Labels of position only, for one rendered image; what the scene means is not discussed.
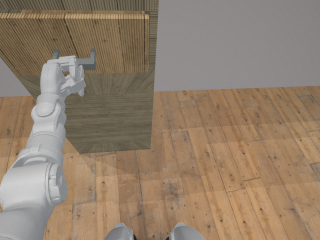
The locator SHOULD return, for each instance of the drawer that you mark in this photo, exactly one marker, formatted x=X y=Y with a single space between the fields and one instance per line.
x=120 y=37

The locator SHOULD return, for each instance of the cabinet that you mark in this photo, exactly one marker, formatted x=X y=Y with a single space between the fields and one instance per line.
x=116 y=111

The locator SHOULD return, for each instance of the left robot upper arm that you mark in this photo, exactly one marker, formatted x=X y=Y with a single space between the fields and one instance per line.
x=29 y=195

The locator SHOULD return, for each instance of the left robot shin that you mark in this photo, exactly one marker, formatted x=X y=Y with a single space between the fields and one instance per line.
x=120 y=225

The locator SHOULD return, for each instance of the left robot hand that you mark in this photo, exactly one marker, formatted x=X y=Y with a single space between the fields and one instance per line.
x=52 y=79

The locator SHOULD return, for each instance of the handle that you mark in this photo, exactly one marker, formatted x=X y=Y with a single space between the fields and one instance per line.
x=87 y=63

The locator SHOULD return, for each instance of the robot left thigh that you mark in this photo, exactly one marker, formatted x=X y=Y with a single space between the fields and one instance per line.
x=120 y=233

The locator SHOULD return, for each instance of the left robot forearm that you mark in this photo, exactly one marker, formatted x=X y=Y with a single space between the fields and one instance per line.
x=46 y=141

